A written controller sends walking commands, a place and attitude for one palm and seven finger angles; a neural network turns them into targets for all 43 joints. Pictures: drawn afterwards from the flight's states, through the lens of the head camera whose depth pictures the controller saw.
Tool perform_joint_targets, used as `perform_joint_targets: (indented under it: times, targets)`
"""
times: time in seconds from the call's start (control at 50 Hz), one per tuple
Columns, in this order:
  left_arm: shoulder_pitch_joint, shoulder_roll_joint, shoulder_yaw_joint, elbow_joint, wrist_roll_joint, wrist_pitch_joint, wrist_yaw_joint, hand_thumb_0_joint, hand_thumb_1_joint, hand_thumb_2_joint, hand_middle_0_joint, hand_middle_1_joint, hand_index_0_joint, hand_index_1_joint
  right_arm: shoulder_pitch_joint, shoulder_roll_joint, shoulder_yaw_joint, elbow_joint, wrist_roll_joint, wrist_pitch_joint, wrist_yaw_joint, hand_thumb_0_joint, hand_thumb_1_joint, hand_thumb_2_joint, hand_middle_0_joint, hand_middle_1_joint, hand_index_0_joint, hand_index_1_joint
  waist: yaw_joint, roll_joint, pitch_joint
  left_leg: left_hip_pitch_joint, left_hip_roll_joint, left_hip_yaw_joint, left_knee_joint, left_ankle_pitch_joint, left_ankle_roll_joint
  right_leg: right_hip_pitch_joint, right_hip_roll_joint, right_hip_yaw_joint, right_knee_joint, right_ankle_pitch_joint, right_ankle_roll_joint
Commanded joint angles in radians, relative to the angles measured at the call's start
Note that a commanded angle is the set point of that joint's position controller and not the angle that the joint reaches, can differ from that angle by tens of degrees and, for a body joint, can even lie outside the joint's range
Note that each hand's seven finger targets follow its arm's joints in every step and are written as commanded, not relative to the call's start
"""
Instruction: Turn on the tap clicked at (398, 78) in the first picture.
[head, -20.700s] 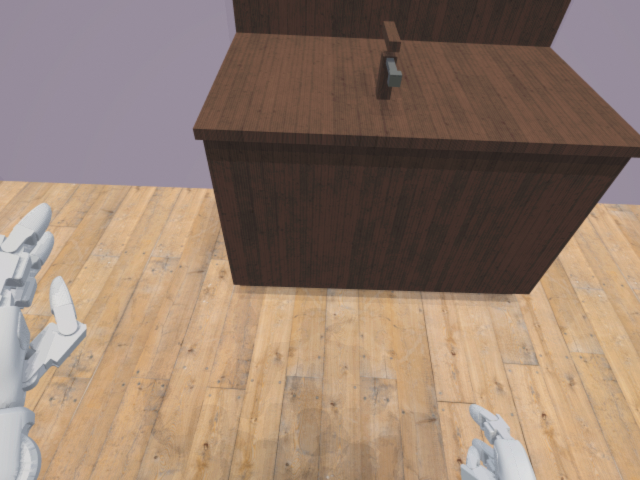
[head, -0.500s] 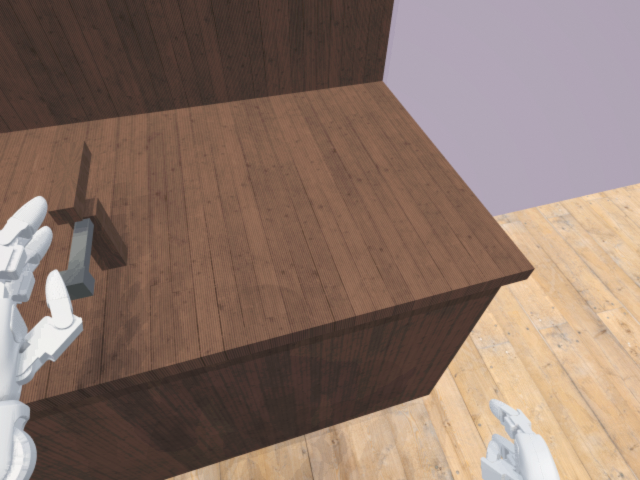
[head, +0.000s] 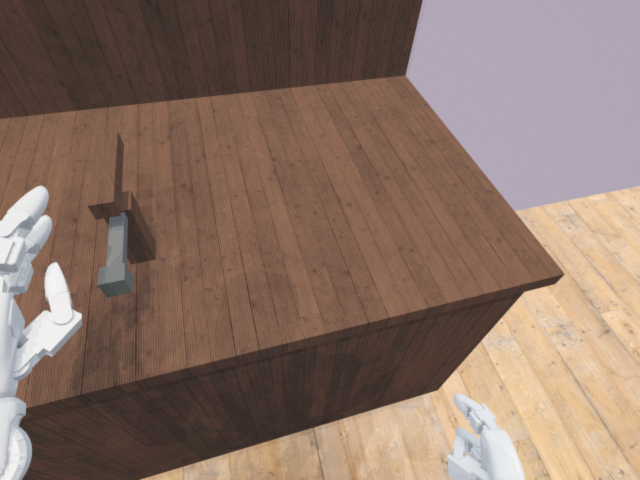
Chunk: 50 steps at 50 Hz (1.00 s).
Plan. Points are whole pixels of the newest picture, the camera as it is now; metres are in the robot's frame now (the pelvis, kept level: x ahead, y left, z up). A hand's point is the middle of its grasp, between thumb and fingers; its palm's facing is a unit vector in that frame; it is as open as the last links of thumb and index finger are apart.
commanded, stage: come to a stop and stand still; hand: left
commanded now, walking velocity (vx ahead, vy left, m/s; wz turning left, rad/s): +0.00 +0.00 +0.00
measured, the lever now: (115, 280) +0.30 +0.27 +0.08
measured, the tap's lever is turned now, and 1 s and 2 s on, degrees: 0 0 0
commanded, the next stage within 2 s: look again from close up in 0.04 s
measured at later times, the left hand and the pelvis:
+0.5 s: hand (111, 340) +0.21 +0.22 +0.14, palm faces +0.30 -0.87 -0.39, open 7.4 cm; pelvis -0.01 -0.02 -0.01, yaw -1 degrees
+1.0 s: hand (75, 343) +0.20 +0.25 +0.13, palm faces +0.34 -0.83 -0.44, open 7.4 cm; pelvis -0.02 -0.01 -0.01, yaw -1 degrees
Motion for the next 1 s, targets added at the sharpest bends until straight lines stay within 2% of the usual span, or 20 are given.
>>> perform_joint_targets:
  times: [0.0, 0.1, 0.12, 0.14, 0.16, 0.18, 0.22, 0.28, 0.36, 0.38, 0.46, 0.54, 0.56, 0.58, 0.6, 0.68, 0.78, 0.82, 0.92, 0.98]
  targets:
    - [-0.061, 0.154, 0.088, -0.212, 0.003, -0.072, 0.014, 0.0, 0.9, 0.9, -0.2, -0.3, -0.2, -0.3, -0.079, -0.15, -0.07, -0.145, -0.003, -0.054, -0.015, 0.0, -0.9, -0.9, 0.2, 0.3, 0.2, 0.3, -0.012, 0.115, -0.167, 0.127, 0.171, -0.192, -0.111, 0.085, -0.089, -0.006, -0.012, 0.014, -0.019, 0.064, -0.038]
    - [-0.001, 0.163, 0.116, -0.182, -0.004, -0.071, 0.013, 0.0, 0.9, 0.9, -0.2, -0.3, -0.2, -0.3, -0.082, -0.148, -0.071, -0.15, 0.002, -0.04, -0.012, 0.0, -0.9, -0.9, 0.2, 0.3, 0.2, 0.3, -0.011, 0.073, -0.167, 0.089, 0.157, -0.17, -0.085, 0.069, -0.07, 0.031, -0.029, 0.017, -0.044, 0.106, -0.041]
    - [-1.073, 0.958, 0.693, -0.447, 0.152, -0.176, 0.009, 0.0, 0.9, 0.9, -0.2, -0.3, -0.2, -0.3, -0.021, -0.198, -0.081, -0.162, -0.054, -0.078, -0.003, 0.0, -0.9, -0.9, 0.2, 0.3, 0.2, 0.3, 0.008, -0.05, -0.017, -0.091, 0.155, -0.105, 0.081, 0.13, -0.033, -0.148, -0.093, 0.084, -0.052, 0.148, -0.047]
    - [-0.511, 0.354, 0.295, 0.125, 0.064, -0.144, -0.032, 0.0, 0.9, 0.9, -0.2, -0.3, -0.2, -0.3, -0.066, -0.069, -0.041, -0.086, -0.024, -0.082, -0.007, 0.0, -0.9, -0.9, 0.2, 0.3, 0.2, 0.3, -0.02, -0.034, -0.197, 0.098, 0.112, -0.12, 0.039, 0.255, -0.034, -0.151, -0.103, 0.063, 0.016, 0.131, -0.068]
    - [-0.221, 0.318, 0.274, 0.098, 0.034, -0.147, -0.031, 0.0, 0.9, 0.9, -0.2, -0.3, -0.2, -0.3, -0.044, -0.138, -0.089, -0.122, -0.021, -0.092, -0.006, 0.0, -0.9, -0.9, 0.2, 0.3, 0.2, 0.3, 0.028, 0.018, -0.203, 0.128, 0.125, -0.11, 0.054, 0.291, -0.053, -0.078, -0.067, 0.125, -0.023, 0.23, -0.063]
    - [-0.107, 0.129, 0.139, 0.158, 0.01, -0.12, -0.034, 0.0, 0.9, 0.9, -0.2, -0.3, -0.2, -0.3, -0.033, -0.158, -0.102, -0.134, 0.008, -0.094, 0.016, 0.0, -0.9, -0.9, 0.2, 0.3, 0.2, 0.3, 0.01, 0.16, -0.26, 0.176, 0.118, -0.079, 0.06, 0.312, -0.051, -0.028, -0.064, 0.11, 0.034, 0.237, -0.067]
    - [-0.109, 0.156, 0.109, -0.074, 0.002, -0.133, -0.044, 0.0, 0.9, 0.9, -0.2, -0.3, -0.2, -0.3, -0.034, -0.172, -0.11, -0.143, 0.01, -0.092, 0.038, 0.0, -0.9, -0.9, 0.2, 0.3, 0.2, 0.3, 0.008, 0.202, -0.288, 0.168, 0.141, -0.1, 0.053, 0.35, -0.035, -0.016, -0.057, 0.079, 0.058, 0.205, -0.039]
    - [0.033, 0.101, 0.051, -0.155, -0.004, -0.122, -0.036, 0.0, 0.9, 0.9, -0.2, -0.3, -0.2, -0.3, -0.09, -0.149, -0.091, -0.166, 0.025, -0.096, 0.06, 0.0, -0.9, -0.9, 0.2, 0.3, 0.2, 0.3, 0.018, 0.059, -0.245, 0.129, 0.146, -0.09, 0.046, 0.3, -0.027, -0.008, -0.039, 0.047, 0.054, 0.206, -0.022]
    - [-0.03, 0.215, 0.171, -0.138, -0.001, -0.123, -0.014, 0.0, 0.9, 0.9, -0.2, -0.3, -0.2, -0.3, -0.097, -0.154, -0.088, -0.168, 0.011, -0.08, 0.018, 0.0, -0.9, -0.9, 0.2, 0.3, 0.2, 0.3, 0.002, -0.115, -0.148, 0.041, 0.112, -0.089, 0.047, 0.059, -0.042, -0.065, -0.069, 0.086, -0.024, 0.105, -0.034]
    - [-0.072, 0.285, 0.236, -0.173, 0.003, -0.125, 0.0, 0.0, 0.9, 0.9, -0.2, -0.3, -0.2, -0.3, -0.114, -0.156, -0.084, -0.164, 0.014, -0.072, 0.006, 0.0, -0.9, -0.9, 0.2, 0.3, 0.2, 0.3, 0.001, -0.093, -0.13, 0.056, 0.11, -0.087, 0.048, 0.06, -0.043, -0.095, -0.07, 0.084, -0.024, 0.092, -0.038]
    - [-0.187, 0.237, 0.181, -0.174, -0.003, -0.142, -0.006, 0.0, 0.9, 0.9, -0.2, -0.3, -0.2, -0.3, -0.108, -0.146, -0.076, -0.162, 0.006, -0.075, -0.018, 0.0, -0.9, -0.9, 0.2, 0.3, 0.2, 0.3, -0.011, 0.099, -0.099, 0.032, 0.109, -0.109, 0.02, -0.037, -0.031, -0.096, -0.06, 0.115, -0.039, 0.026, -0.044]
    - [-0.211, 0.174, 0.109, -0.209, 0.007, -0.151, -0.005, 0.0, 0.9, 0.9, -0.2, -0.3, -0.2, -0.3, -0.101, -0.154, -0.074, -0.15, 0.001, -0.101, -0.011, 0.0, -0.9, -0.9, 0.2, 0.3, 0.2, 0.3, -0.008, 0.143, -0.128, 0.06, 0.107, -0.107, 0.018, -0.041, -0.028, -0.063, -0.051, 0.112, -0.043, 0.07, -0.042]
    - [-1.085, 0.93, 0.647, -0.431, 0.144, -0.243, -0.007, 0.0, 0.9, 0.9, -0.2, -0.3, -0.2, -0.3, 0.021, -0.171, -0.084, -0.112, -0.051, -0.133, 0.004, 0.0, -0.9, -0.9, 0.2, 0.3, 0.2, 0.3, 0.033, -0.002, 0.012, -0.046, 0.109, -0.062, 0.13, 0.028, -0.035, -0.23, -0.085, 0.178, -0.155, 0.257, 0.009]
    - [-0.728, 0.496, 0.363, -0.009, 0.054, -0.169, -0.011, 0.0, 0.9, 0.9, -0.2, -0.3, -0.2, -0.3, -0.084, -0.122, -0.066, -0.066, 0.009, -0.099, 0.011, 0.0, -0.9, -0.9, 0.2, 0.3, 0.2, 0.3, 0.003, 0.253, -0.071, 0.091, 0.141, -0.077, 0.083, 0.149, -0.05, -0.202, -0.151, 0.08, 0.025, 0.191, -0.109]
    - [-0.506, 0.304, 0.218, -0.063, 0.034, -0.16, -0.025, 0.0, 0.9, 0.9, -0.2, -0.3, -0.2, -0.3, -0.084, -0.144, -0.09, -0.105, -0.013, -0.091, 0.029, 0.0, -0.9, -0.9, 0.2, 0.3, 0.2, 0.3, 0.015, 0.206, -0.142, 0.157, 0.138, -0.104, 0.067, 0.177, -0.053, -0.124, -0.073, 0.089, 0.107, 0.251, -0.088]
    - [-0.089, 0.04, 0.02, -0.019, 0.005, -0.096, -0.053, 0.0, 0.9, 0.9, -0.2, -0.3, -0.2, -0.3, -0.044, -0.157, -0.113, -0.154, 0.027, -0.081, 0.079, 0.0, -0.9, -0.9, 0.2, 0.3, 0.2, 0.3, 0.014, 0.27, -0.284, 0.241, 0.18, -0.146, 0.032, 0.246, 0.014, -0.127, -0.007, 0.037, 0.245, 0.108, -0.014]
    - [0.023, 0.276, 0.254, -0.105, 0.011, -0.067, -0.016, 0.0, 0.9, 0.9, -0.2, -0.3, -0.2, -0.3, -0.116, -0.153, -0.094, -0.215, 0.034, -0.025, 0.048, 0.0, -0.9, -0.9, 0.2, 0.3, 0.2, 0.3, 0.014, -0.187, -0.163, 0.013, 0.142, -0.079, 0.015, -0.096, -0.05, -0.05, -0.055, 0.044, 0.016, 0.017, -0.044]
    - [-0.006, 0.239, 0.241, -0.1, -0.017, -0.073, -0.022, 0.0, 0.9, 0.9, -0.2, -0.3, -0.2, -0.3, -0.124, -0.135, -0.086, -0.235, 0.03, -0.013, 0.017, 0.0, -0.9, -0.9, 0.2, 0.3, 0.2, 0.3, -0.008, -0.304, -0.099, 0.021, 0.095, -0.064, 0.081, -0.14, -0.062, -0.164, -0.101, 0.092, -0.038, -0.094, -0.075]
    - [-0.192, 0.233, 0.199, -0.201, 0.004, -0.109, -0.008, 0.0, 0.9, 0.9, -0.2, -0.3, -0.2, -0.3, -0.118, -0.14, -0.066, -0.198, 0.01, -0.04, -0.011, 0.0, -0.9, -0.9, 0.2, 0.3, 0.2, 0.3, -0.007, 0.216, -0.107, 0.009, 0.143, -0.121, -0.047, -0.215, -0.024, -0.113, -0.046, 0.083, 0.033, -0.082, -0.052]
    - [-0.241, 0.211, 0.152, -0.237, 0.03, -0.116, -0.003, 0.0, 0.9, 0.9, -0.2, -0.3, -0.2, -0.3, -0.119, -0.147, -0.06, -0.189, 0.011, -0.084, -0.003, 0.0, -0.9, -0.9, 0.2, 0.3, 0.2, 0.3, 0.006, 0.229, -0.159, 0.048, 0.161, -0.149, -0.072, -0.204, -0.012, -0.047, -0.017, 0.037, 0.064, -0.004, -0.039]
